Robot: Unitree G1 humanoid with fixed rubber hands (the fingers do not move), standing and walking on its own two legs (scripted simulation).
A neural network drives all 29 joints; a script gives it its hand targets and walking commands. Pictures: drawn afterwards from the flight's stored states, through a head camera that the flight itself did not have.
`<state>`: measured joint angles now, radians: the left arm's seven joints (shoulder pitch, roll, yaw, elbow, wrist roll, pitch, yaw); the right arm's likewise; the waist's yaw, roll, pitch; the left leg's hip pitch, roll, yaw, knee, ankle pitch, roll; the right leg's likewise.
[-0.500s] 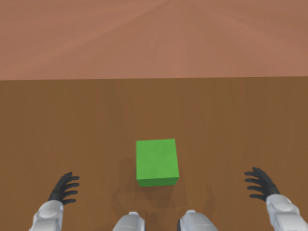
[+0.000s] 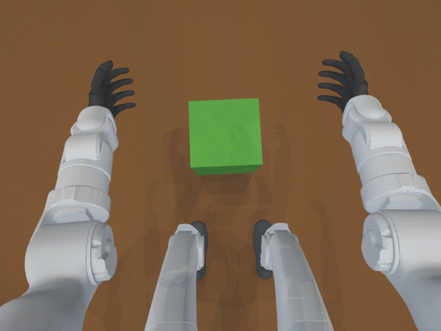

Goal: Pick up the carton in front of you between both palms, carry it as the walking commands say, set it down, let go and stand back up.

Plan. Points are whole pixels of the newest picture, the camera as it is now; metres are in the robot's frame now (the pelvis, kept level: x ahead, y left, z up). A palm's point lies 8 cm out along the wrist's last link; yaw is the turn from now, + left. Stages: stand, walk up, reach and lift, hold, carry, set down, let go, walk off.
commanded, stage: reach and lift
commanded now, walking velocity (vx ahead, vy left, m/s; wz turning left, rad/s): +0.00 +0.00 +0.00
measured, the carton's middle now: (224, 141) +0.51 +0.01 -0.53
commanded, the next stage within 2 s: none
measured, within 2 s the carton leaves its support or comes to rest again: leaves its support in 1.92 s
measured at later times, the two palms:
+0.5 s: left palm (143, 116) +0.51 +0.21 -0.24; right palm (308, 109) +0.52 -0.18 -0.24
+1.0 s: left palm (165, 138) +0.50 +0.20 -0.44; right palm (285, 132) +0.51 -0.17 -0.44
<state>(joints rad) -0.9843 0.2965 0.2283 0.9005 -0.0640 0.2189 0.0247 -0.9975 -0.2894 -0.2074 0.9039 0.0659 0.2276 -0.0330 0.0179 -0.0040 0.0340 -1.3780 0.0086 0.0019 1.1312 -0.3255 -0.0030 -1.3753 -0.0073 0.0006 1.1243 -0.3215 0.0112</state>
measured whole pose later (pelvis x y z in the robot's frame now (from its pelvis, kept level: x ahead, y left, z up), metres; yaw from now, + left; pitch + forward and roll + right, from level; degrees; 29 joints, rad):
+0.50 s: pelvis +0.02 +0.00 -0.09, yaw +0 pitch +53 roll +0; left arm -1.08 0.23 0.34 0.96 0.02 0.03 0.05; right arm -1.09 -0.22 -0.31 0.96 -0.02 0.04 -0.07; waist 0.02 0.00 -0.13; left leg -1.94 0.00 0.00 1.47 -0.46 -0.01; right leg -1.94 -0.01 0.01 1.47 -0.46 0.01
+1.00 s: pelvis -0.03 +0.00 -0.27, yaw +0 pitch +39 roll +0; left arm -1.44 0.37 0.11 1.17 -0.23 0.05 0.11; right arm -1.46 -0.36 -0.09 1.18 0.22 0.06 -0.12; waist 0.02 0.00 0.30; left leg -2.28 0.00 -0.02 2.10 -0.51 -0.01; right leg -2.27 0.00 0.01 2.10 -0.51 0.02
